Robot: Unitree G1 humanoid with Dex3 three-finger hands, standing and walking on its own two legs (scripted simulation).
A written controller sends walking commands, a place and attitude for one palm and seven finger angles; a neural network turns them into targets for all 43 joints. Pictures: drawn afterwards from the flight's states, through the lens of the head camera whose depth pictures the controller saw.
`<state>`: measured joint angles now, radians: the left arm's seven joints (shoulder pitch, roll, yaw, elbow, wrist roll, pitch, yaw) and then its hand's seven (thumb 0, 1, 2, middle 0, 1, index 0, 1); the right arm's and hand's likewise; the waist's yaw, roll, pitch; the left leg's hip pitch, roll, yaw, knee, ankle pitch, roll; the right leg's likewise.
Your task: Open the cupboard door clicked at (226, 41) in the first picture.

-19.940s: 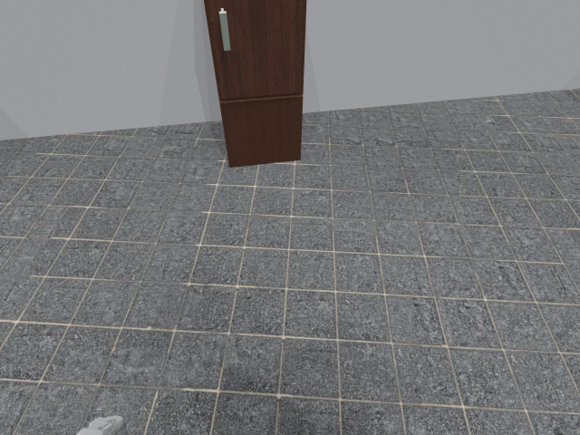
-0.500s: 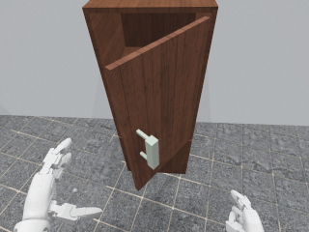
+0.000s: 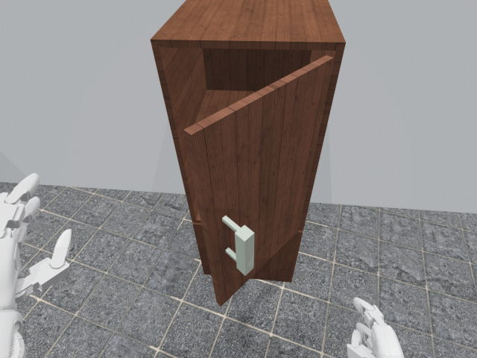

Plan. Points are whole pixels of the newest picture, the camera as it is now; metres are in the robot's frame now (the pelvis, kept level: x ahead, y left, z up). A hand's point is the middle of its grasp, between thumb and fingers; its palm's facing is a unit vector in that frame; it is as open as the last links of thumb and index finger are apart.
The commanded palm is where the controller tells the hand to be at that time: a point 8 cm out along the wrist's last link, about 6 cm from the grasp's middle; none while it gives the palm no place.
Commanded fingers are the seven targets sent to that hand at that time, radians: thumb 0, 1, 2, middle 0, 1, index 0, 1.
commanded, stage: draw the hand back to the body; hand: left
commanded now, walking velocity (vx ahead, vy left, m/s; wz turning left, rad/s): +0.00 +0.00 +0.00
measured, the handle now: (236, 244) +0.35 +0.06 -0.04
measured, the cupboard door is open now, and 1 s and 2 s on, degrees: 51 51 51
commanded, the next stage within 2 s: step back with the hand held close in 0.38 s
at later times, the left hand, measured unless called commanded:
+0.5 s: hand (64, 258) +0.18 +0.25 +0.16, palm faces +0.46 -0.79 -0.41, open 7.4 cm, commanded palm +0.14 +0.29 +0.18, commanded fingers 0.00 0.90 0.90 -0.20 -0.30 -0.20 -0.30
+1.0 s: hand (24, 284) +0.15 +0.28 +0.16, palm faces +0.38 -0.76 -0.53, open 7.4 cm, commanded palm +0.09 +0.31 +0.18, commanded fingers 0.00 0.90 0.90 -0.20 -0.30 -0.20 -0.30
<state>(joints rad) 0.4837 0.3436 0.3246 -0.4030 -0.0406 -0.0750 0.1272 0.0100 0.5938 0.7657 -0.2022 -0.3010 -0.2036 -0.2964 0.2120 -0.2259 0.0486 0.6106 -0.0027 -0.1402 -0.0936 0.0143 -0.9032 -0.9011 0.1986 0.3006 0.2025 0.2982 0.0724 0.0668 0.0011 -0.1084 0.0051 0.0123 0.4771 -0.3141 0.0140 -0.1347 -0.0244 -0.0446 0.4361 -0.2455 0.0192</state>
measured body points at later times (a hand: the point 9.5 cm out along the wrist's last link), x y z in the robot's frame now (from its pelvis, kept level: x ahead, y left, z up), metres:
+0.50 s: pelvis +0.00 -0.01 +0.01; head -0.02 -0.04 +0.45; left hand +0.15 +0.29 +0.18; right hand +0.18 -0.23 -0.08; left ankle -0.03 +0.11 -0.74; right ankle +0.00 -0.13 -0.74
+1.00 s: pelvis -0.06 +0.01 +0.00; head -0.04 +0.01 +0.45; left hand +0.12 +0.32 +0.19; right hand +0.13 -0.23 -0.08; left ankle -0.03 +0.11 -0.74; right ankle +0.00 -0.13 -0.74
